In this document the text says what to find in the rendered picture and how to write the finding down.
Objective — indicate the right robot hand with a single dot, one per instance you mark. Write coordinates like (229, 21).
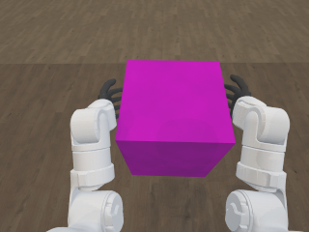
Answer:
(240, 92)

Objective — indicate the robot right forearm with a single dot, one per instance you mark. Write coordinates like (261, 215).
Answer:
(264, 142)

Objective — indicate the carton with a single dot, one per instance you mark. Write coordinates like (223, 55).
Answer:
(174, 118)

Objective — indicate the left robot hand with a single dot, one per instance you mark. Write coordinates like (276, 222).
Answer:
(105, 94)

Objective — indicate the robot left forearm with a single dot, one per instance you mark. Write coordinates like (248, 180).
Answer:
(90, 144)

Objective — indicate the robot right upper arm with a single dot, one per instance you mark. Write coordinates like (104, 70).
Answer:
(255, 211)

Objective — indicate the robot left upper arm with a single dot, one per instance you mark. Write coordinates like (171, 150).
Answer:
(95, 211)

